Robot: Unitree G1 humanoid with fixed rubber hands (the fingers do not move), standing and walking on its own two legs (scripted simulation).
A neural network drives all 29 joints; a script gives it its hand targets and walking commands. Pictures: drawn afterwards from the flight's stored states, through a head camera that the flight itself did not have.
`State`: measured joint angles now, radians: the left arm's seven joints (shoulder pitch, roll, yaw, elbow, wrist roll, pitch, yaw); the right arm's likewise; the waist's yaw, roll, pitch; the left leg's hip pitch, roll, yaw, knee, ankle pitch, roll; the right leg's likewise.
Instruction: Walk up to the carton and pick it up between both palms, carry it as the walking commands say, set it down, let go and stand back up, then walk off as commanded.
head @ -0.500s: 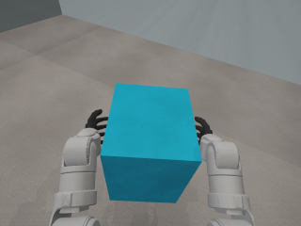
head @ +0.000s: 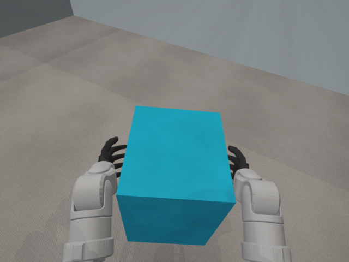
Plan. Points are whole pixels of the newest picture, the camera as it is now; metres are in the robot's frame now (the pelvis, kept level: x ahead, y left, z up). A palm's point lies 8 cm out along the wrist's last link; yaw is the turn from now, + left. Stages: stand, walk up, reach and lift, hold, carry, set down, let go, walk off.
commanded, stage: carry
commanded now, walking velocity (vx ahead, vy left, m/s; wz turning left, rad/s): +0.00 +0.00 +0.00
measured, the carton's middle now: (172, 179) +0.32 +0.00 +0.01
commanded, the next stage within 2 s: hold in 0.02 s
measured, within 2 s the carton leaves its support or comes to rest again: neither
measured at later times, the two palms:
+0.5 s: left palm (116, 181) +0.28 +0.13 +0.07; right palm (245, 176) +0.30 -0.17 +0.06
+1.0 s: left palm (115, 182) +0.29 +0.13 +0.04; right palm (240, 184) +0.29 -0.16 +0.03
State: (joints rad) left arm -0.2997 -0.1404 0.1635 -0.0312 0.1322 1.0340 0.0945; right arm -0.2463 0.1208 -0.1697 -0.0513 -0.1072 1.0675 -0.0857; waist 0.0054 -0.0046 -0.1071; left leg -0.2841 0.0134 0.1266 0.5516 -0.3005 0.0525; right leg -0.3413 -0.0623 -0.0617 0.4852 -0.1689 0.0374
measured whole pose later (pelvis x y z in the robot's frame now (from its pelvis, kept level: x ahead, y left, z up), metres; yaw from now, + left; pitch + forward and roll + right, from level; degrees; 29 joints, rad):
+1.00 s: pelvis +0.02 -0.03 +0.01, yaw +10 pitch -7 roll -1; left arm -0.27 -0.15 0.19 0.35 0.30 0.68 -0.04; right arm -0.16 0.13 -0.21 0.23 -0.22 0.76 -0.03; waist -0.08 -0.01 0.02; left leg -0.02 -0.02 -0.05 0.36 -0.21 0.02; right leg -0.01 0.01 0.06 0.29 -0.16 0.02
